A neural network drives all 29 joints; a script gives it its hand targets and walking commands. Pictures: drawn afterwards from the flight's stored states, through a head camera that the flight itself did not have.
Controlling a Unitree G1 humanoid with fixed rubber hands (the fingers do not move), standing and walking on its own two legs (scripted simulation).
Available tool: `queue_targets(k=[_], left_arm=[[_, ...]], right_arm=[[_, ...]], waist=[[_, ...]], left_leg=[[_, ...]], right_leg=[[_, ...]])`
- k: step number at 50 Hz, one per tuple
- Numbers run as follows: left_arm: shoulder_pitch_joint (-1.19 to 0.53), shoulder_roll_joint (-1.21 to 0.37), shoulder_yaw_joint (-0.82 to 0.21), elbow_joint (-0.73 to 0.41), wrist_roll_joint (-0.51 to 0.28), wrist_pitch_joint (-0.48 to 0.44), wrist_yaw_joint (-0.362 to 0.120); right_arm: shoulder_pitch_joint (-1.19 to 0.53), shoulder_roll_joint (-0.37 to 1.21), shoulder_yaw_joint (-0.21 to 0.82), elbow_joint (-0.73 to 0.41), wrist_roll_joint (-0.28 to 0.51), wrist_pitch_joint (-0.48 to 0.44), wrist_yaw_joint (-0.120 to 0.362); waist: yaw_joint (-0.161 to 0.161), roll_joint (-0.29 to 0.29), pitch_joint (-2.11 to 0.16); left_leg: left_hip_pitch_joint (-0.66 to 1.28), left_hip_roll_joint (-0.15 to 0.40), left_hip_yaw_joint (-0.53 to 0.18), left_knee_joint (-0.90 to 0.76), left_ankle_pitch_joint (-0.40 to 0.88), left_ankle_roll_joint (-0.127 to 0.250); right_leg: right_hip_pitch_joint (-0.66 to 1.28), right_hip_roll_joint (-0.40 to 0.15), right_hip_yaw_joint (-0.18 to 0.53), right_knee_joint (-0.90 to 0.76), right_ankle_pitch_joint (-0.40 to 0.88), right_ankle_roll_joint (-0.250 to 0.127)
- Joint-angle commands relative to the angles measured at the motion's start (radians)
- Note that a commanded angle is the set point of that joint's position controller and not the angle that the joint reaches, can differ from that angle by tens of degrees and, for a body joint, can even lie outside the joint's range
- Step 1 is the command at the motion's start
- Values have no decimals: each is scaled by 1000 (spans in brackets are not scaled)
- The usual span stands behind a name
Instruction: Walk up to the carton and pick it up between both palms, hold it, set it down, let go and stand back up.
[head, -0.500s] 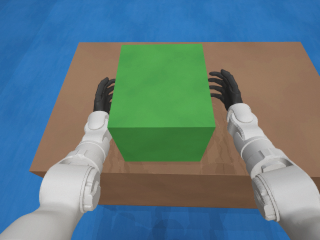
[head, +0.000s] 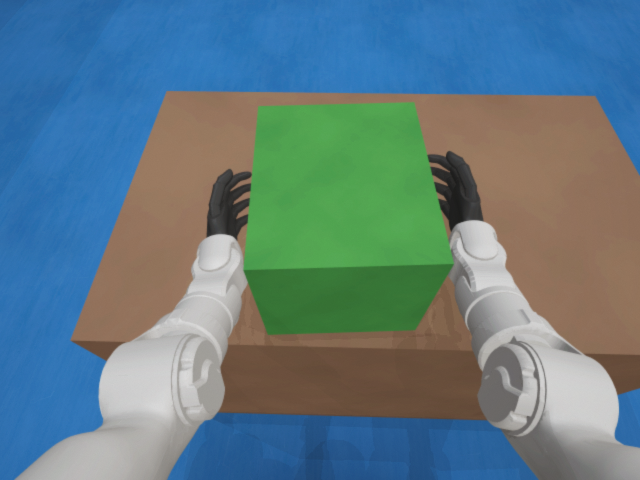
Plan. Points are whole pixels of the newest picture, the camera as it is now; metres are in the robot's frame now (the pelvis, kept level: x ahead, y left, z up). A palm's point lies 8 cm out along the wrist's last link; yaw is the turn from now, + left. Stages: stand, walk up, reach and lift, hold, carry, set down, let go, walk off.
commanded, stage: reach and lift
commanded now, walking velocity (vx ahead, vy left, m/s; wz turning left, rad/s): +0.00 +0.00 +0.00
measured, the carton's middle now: (339, 221) +0.47 +0.01 +0.00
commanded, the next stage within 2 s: none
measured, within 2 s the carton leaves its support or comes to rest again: leaves its support in 1.88 s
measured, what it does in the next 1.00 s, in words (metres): stands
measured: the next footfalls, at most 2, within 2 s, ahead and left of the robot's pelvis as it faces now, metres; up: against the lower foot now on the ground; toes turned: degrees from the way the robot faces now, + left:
none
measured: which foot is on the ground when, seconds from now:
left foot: down 0.00-1.00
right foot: down 0.00-1.00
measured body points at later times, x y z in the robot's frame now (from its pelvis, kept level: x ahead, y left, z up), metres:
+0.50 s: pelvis +0.01 +0.00 +0.01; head +0.10 +0.00 +0.45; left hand +0.45 +0.17 +0.03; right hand +0.46 -0.15 +0.05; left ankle +0.00 +0.13 -0.73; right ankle +0.02 -0.11 -0.73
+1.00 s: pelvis +0.01 +0.00 +0.01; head +0.10 +0.00 +0.45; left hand +0.44 +0.17 +0.03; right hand +0.46 -0.15 +0.05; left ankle +0.00 +0.13 -0.73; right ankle +0.02 -0.11 -0.73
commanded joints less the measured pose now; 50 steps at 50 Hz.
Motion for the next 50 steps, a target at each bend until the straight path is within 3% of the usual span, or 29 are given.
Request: queue_targets(k=[1, 11, 15, 20, 32, 40, 41, 45, 48, 50], left_arm=[[-450, -483, -106, -126, 279, -56, -126], [-392, -498, -88, -126, 308, -39, -123], [-398, -518, -102, -147, 310, -46, -117], [-389, -519, -87, -130, 313, -43, -120], [-375, -536, -82, -140, 322, -47, -117], [-374, -537, -85, -133, 312, -47, -119], [-379, -536, -86, -129, 318, -46, -118], [-377, -548, -101, -132, 306, -54, -116], [-411, -568, -131, -153, 291, -71, -108], [-419, -578, -127, -153, 291, -81, -109]], right_arm=[[-353, 522, 65, -63, -222, -54, 156], [-310, 574, 64, -38, -250, -57, 148], [-319, 589, 67, -40, -251, -72, 145], [-316, 606, 85, -40, -252, -68, 142], [-300, 632, 93, -35, -250, -75, 139], [-303, 643, 104, -34, -250, -77, 134], [-305, 649, 112, -31, -241, -78, 137], [-319, 635, 123, -33, -236, -99, 135], [-341, 631, 129, -25, -236, -123, 129], [-350, 640, 141, -38, -243, -140, 125]], waist=[[5, 79, -525], [9, 53, -442], [5, 69, -460], [0, 33, -447], [3, 41, -457], [-3, 10, -467], [3, 32, -470], [8, 34, -494], [-8, 39, -546], [5, 24, -566]], left_leg=[[395, -25, 88, -44, 367, -46], [357, -31, 97, -78, 352, -30], [351, -27, 89, -77, 375, -36], [339, -31, 94, -88, 363, -27], [329, -36, 95, -97, 362, -26], [316, -36, 96, -97, 351, -18], [320, -35, 95, -98, 360, -20], [337, -35, 92, -87, 406, -24], [368, -30, 84, -76, 459, -38], [360, -32, 90, -75, 461, -32]], right_leg=[[506, 0, -64, -25, 409, 22], [612, -13, -51, -31, 492, 28], [624, -10, -54, -23, 528, 29], [653, -13, -50, -21, 562, 36], [669, -13, -46, -19, 570, 37], [676, -14, -43, -17, 590, 42], [673, -13, -41, -15, 582, 40], [655, -5, -49, -14, 606, 37], [632, 2, -56, -21, 609, 34], [653, -1, -53, -18, 641, 39]])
